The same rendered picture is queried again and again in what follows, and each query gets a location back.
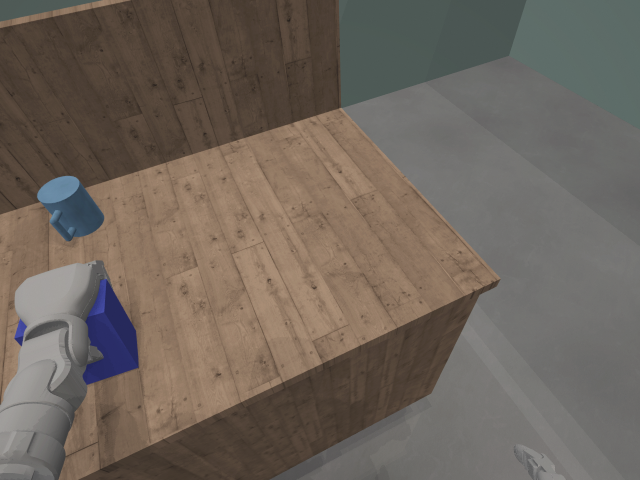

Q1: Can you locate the robot left hand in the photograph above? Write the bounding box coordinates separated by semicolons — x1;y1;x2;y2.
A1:
15;260;113;364

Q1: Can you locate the robot right hand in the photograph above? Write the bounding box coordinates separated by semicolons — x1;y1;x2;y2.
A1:
514;444;566;480

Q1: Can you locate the sponge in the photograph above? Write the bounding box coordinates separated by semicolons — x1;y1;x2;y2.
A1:
14;279;139;385

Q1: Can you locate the table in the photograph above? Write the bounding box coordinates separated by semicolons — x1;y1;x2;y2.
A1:
0;0;501;480

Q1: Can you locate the left robot forearm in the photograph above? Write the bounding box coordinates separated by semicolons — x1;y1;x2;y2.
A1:
0;314;88;480

